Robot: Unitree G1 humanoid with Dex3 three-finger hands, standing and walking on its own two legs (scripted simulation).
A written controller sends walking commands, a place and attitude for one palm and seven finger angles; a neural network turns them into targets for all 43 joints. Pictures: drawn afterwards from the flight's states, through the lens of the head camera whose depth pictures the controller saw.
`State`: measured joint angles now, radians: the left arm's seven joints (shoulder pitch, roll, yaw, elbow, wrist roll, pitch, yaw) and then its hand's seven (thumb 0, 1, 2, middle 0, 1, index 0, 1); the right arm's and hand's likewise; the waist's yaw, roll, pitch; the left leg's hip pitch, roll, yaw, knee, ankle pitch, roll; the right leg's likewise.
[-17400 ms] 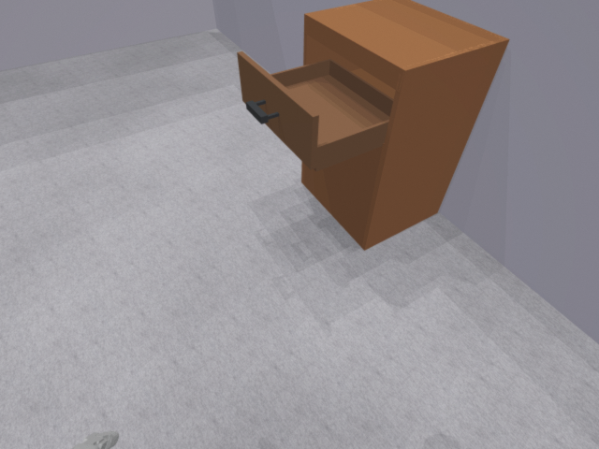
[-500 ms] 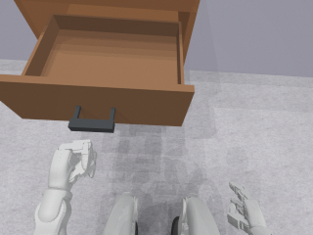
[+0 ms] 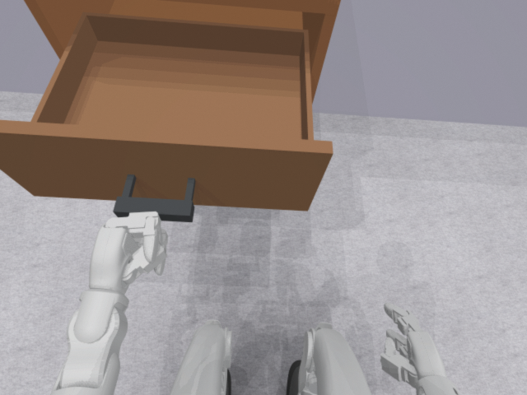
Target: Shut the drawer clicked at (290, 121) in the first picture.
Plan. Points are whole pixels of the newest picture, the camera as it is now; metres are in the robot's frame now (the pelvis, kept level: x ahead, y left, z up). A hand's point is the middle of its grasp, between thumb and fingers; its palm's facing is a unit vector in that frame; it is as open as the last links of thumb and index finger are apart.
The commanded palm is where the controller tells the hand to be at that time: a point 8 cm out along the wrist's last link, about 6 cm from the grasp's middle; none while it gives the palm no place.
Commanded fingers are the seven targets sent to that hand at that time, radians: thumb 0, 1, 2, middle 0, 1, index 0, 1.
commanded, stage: push the drawer shut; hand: left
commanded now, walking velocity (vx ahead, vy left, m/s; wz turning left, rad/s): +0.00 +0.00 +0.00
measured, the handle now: (158, 196) +0.39 +0.18 +0.02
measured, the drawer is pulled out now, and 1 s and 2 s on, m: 0.29 0.16 0.04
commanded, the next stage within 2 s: none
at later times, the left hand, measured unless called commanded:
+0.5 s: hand (171, 214) +0.36 +0.16 +0.02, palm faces -0.01 -1.00 -0.04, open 3.3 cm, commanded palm +0.35 +0.20 +0.02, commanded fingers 0.00 0.90 0.90 -1.40 -1.60 -1.40 -1.60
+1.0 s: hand (179, 173) +0.43 +0.16 +0.02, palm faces +0.01 -1.00 -0.06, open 3.3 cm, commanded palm +0.41 +0.20 +0.02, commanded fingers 0.00 0.90 0.90 -1.40 -1.60 -1.40 -1.60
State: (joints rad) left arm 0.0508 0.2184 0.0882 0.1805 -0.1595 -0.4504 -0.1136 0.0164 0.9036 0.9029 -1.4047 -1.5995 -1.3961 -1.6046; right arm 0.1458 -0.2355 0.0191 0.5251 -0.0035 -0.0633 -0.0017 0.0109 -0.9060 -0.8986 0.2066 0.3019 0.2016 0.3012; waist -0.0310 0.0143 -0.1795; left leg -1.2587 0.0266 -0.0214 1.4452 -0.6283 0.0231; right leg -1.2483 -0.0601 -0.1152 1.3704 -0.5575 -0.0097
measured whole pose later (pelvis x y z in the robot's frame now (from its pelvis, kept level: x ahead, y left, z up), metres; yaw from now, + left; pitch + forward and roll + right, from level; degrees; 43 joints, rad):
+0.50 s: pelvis -0.01 +0.00 +0.01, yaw +0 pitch +25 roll -3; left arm -0.22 0.24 0.13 0.43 -0.15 -0.44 -0.09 0.02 0.90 0.94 -1.40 -1.60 -1.40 -1.60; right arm 0.18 -0.25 0.02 0.58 0.00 -0.05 -0.01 0.01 -0.91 -0.90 0.21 0.30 0.20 0.30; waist -0.06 0.02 -0.17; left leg -1.26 0.02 -0.01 1.41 -0.60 0.02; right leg -1.25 -0.06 -0.11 1.34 -0.53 -0.01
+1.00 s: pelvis -0.01 -0.01 +0.01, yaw -1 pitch +27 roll -3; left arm -0.52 0.30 0.24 0.77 -0.12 -0.51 -0.11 0.02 0.90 0.94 -1.40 -1.60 -1.40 -1.60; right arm 0.22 -0.26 0.02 0.62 -0.01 -0.01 0.00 0.01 -0.91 -0.90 0.21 0.30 0.20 0.30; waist -0.10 0.02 -0.16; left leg -1.28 0.03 -0.01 1.39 -0.59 0.02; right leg -1.28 -0.05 -0.10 1.33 -0.52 -0.02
